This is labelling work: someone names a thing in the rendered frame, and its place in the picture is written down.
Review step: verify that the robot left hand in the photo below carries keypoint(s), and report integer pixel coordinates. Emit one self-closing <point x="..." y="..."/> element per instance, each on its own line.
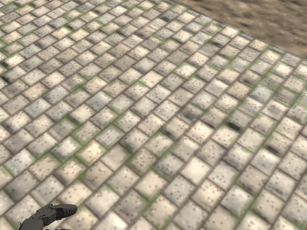
<point x="48" y="214"/>

